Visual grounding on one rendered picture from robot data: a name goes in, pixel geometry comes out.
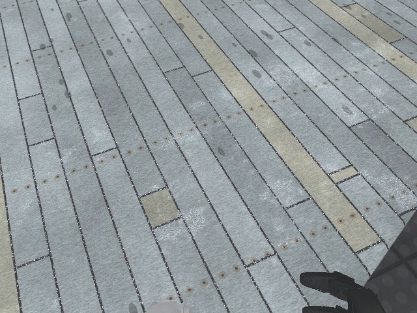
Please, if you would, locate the right robot hand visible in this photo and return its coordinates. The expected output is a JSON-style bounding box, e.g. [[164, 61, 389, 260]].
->
[[300, 271, 385, 313]]

